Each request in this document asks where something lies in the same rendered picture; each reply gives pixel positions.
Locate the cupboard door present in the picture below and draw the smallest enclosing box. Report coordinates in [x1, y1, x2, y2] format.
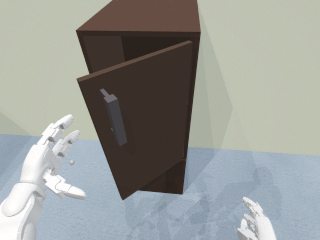
[76, 40, 193, 200]

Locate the robot left hand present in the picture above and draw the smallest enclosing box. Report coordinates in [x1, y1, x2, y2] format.
[19, 114, 87, 200]

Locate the handle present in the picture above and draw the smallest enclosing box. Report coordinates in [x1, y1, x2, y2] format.
[99, 89, 127, 146]

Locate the robot right hand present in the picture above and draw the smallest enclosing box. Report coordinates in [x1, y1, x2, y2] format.
[237, 197, 277, 240]

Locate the robot left forearm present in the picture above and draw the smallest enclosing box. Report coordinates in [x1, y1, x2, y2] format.
[0, 182, 47, 240]

